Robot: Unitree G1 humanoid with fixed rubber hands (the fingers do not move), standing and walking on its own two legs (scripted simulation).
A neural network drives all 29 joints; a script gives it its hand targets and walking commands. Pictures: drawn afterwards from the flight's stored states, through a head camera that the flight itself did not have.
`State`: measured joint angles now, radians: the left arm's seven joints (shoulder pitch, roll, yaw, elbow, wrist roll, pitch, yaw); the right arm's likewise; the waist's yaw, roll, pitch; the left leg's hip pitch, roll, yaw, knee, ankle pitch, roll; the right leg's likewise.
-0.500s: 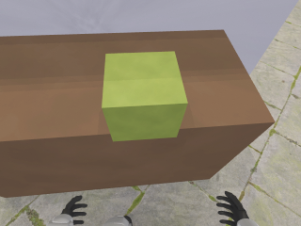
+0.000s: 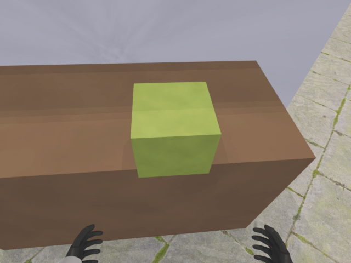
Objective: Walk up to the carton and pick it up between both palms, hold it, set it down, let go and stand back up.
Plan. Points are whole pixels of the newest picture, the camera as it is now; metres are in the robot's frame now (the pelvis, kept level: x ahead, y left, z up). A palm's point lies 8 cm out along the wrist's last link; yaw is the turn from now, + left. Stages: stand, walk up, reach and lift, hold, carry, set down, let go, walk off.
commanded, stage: reach and lift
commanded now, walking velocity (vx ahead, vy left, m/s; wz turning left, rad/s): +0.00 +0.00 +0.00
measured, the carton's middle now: (172, 129) +0.44 +0.05 +0.03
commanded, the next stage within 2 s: none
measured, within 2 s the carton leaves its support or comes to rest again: neither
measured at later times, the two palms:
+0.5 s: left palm (67, 244) +0.15 +0.24 -0.01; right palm (277, 247) +0.17 -0.19 +0.00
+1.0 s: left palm (69, 210) +0.20 +0.24 +0.05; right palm (273, 212) +0.23 -0.17 +0.05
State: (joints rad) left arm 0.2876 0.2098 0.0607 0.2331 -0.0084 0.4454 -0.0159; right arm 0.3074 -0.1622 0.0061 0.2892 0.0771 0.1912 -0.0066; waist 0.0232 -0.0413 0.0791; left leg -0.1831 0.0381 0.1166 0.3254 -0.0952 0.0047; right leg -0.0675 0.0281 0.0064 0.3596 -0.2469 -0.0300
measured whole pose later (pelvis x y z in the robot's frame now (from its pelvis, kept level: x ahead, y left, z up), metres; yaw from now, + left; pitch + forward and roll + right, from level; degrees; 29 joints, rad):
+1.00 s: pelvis +0.02 +0.00 +0.00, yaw -1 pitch -3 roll +1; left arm 0.33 0.23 0.06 -0.18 -0.13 0.27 0.03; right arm 0.38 -0.12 0.05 -0.19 0.22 0.16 -0.11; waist 0.09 -0.02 0.04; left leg -0.10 0.03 0.12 0.25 -0.10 0.00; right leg 0.01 0.02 0.02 0.28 -0.24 -0.03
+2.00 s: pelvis +0.01 +0.00 +0.00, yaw -1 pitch -2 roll +0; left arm -0.38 0.27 0.23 0.05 -0.14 0.59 -0.01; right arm -0.43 -0.26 0.07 0.23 0.37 0.32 -0.19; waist 0.03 -0.01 0.07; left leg -0.16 0.04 0.09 0.31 -0.11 -0.01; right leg -0.04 0.04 0.01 0.33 -0.24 -0.04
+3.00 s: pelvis +0.00 +0.00 -0.01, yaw +1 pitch +8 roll -1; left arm -0.77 0.24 0.14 0.94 -0.07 0.04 0.05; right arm -0.80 -0.16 -0.01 0.98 0.27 0.03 -0.14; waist 0.04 -0.03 -0.06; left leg -0.44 0.04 0.04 0.41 -0.12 0.00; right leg -0.30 0.04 -0.03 0.39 -0.24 -0.03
